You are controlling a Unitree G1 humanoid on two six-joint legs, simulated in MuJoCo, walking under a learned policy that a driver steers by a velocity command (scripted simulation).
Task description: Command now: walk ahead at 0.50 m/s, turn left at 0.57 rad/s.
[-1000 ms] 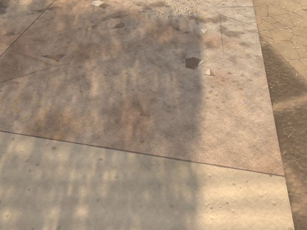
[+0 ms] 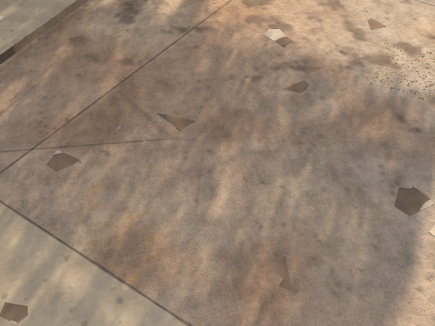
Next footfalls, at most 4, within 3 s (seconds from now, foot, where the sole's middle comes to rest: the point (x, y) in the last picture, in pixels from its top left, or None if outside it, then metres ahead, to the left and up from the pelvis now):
0.38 right None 0.41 -0.12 -0.76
0.88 left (147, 287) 0.55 0.24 -0.76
1.40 right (210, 194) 0.89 0.06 -0.76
1.88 left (164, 132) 1.19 0.25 -0.76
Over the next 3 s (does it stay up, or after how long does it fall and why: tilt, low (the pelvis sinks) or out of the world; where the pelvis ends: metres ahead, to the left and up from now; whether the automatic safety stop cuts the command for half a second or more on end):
stays up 1.46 -0.02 0.01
